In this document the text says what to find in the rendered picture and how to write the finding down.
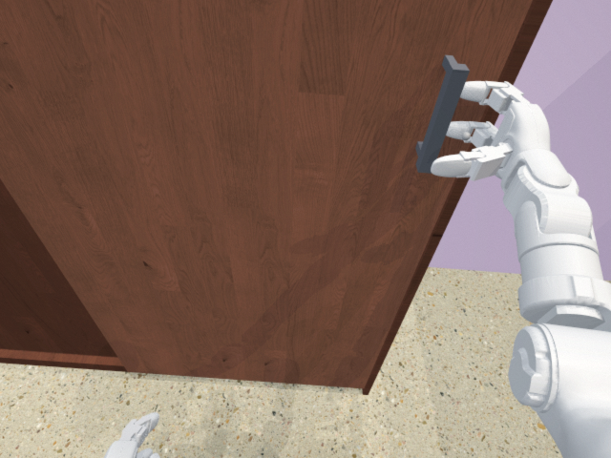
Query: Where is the robot left hand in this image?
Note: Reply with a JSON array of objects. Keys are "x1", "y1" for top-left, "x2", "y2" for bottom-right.
[{"x1": 104, "y1": 412, "x2": 160, "y2": 458}]

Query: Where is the wardrobe door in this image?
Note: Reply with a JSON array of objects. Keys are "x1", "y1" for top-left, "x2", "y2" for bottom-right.
[
  {"x1": 0, "y1": 179, "x2": 117, "y2": 357},
  {"x1": 0, "y1": 0, "x2": 533, "y2": 388}
]

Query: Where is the robot right hand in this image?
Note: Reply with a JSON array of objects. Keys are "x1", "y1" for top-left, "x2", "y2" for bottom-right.
[{"x1": 431, "y1": 81, "x2": 550, "y2": 181}]

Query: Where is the right robot forearm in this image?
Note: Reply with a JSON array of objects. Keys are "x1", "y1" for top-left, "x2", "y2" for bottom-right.
[{"x1": 501, "y1": 149, "x2": 611, "y2": 332}]

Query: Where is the robot right upper arm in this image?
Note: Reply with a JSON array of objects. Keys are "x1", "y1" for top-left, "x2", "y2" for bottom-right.
[{"x1": 508, "y1": 323, "x2": 611, "y2": 458}]

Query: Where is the handle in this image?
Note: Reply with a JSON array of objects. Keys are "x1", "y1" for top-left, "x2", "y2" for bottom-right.
[{"x1": 415, "y1": 55, "x2": 470, "y2": 174}]

